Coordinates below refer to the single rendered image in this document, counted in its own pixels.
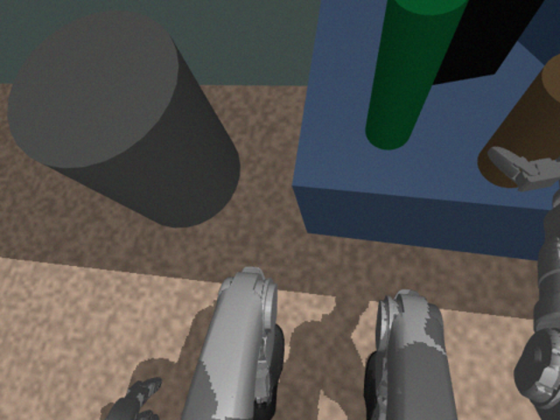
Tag left robot hand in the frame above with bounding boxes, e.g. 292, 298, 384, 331
105, 377, 162, 420

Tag right robot arm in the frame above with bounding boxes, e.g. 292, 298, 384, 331
514, 189, 560, 420

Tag right robot hand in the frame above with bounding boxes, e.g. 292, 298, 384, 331
487, 146, 560, 192

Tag left robot foot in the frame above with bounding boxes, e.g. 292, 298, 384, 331
253, 324, 284, 420

